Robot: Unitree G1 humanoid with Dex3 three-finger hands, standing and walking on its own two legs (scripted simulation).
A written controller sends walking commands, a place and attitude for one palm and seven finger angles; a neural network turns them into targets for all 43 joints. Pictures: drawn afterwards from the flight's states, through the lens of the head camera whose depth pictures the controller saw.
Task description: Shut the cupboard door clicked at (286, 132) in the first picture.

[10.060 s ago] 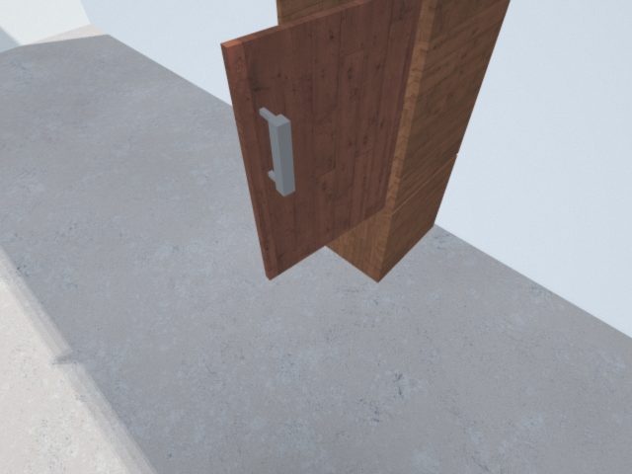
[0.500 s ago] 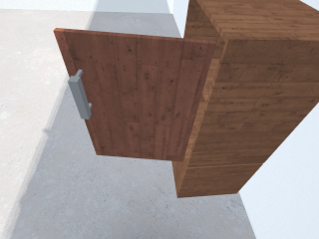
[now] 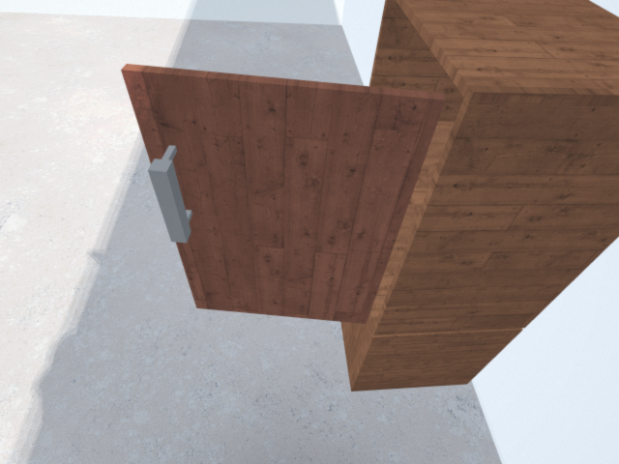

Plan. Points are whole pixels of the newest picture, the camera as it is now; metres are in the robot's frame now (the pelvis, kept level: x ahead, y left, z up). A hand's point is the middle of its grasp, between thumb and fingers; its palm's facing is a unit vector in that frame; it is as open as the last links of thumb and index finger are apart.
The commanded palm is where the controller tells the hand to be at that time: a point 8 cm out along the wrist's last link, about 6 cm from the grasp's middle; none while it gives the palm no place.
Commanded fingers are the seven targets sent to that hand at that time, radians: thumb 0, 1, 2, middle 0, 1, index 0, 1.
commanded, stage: come to a stop and stand still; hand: left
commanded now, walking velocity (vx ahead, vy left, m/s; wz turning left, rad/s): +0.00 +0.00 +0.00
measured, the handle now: (176, 195) +0.48 +0.25 +0.06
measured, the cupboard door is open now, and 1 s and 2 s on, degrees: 81 81 81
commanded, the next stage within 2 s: look again from close up in 0.64 s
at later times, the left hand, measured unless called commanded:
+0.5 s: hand out of the picture +0.05 +0.18 -0.18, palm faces -0.04 -0.98 -0.19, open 7.4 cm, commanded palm none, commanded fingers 0.00 0.90 0.90 -0.20 -0.30 -0.20 -0.30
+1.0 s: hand out of the picture +0.05 +0.19 -0.18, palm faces -0.04 -0.98 -0.19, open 7.4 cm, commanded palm none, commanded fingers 0.00 0.90 0.90 -0.20 -0.30 -0.20 -0.30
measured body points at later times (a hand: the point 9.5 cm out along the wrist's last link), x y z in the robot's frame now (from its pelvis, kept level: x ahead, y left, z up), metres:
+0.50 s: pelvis +0.04 +0.00 +0.00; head +0.05 +0.03 +0.45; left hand +0.05 +0.23 -0.16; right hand +0.07 -0.24 -0.14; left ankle +0.06 +0.06 -0.74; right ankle -0.01 -0.14 -0.74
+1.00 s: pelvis +0.05 +0.01 +0.00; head +0.06 +0.03 +0.45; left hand +0.05 +0.24 -0.16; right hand +0.06 -0.23 -0.15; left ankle +0.06 +0.06 -0.74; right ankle -0.01 -0.14 -0.74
